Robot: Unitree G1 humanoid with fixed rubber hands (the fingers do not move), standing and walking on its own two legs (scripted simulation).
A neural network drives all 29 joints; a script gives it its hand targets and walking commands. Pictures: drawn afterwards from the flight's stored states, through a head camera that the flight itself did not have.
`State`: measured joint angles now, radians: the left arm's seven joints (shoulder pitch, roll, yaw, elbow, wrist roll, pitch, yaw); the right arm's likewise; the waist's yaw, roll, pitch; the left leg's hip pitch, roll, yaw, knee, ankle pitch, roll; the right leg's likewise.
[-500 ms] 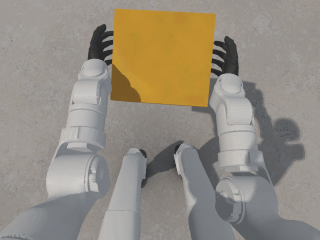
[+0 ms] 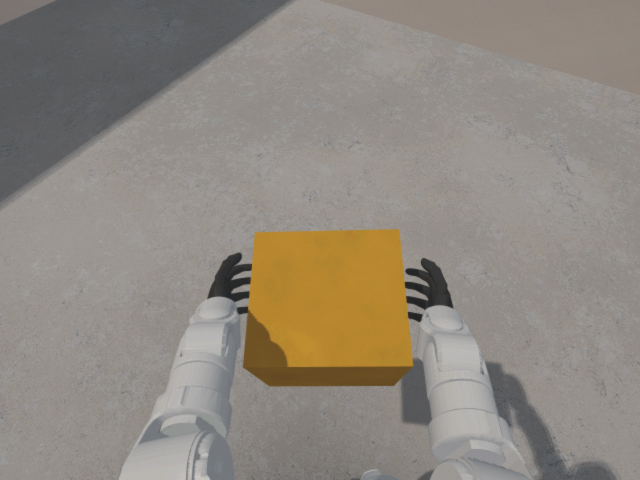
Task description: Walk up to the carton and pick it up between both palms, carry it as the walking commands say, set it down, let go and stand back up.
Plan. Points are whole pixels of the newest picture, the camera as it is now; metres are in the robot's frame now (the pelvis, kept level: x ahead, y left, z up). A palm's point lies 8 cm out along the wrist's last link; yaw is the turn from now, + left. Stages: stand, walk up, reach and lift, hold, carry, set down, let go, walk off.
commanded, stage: reach and lift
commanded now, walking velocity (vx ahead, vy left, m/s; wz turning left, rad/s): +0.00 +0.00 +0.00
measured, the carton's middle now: (328, 314) +0.37 -0.03 -0.09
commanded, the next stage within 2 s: hold in 2.00 s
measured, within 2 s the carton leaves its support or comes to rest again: neither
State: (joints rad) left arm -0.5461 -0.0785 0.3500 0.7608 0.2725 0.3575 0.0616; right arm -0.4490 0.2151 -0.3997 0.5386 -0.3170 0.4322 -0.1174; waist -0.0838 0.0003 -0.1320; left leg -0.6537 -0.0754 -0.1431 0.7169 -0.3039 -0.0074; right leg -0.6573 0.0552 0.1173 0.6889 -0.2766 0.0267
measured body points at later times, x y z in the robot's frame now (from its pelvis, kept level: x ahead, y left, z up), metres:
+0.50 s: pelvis +0.03 +0.00 +0.03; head +0.01 +0.01 +0.48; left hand +0.35 +0.12 +0.03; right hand +0.32 -0.18 +0.04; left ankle +0.02 +0.12 -0.71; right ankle +0.03 -0.13 -0.71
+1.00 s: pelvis +0.01 +0.00 +0.03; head -0.05 +0.00 +0.48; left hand +0.33 +0.13 +0.06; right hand +0.31 -0.17 +0.07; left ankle +0.02 +0.12 -0.71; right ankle +0.03 -0.13 -0.71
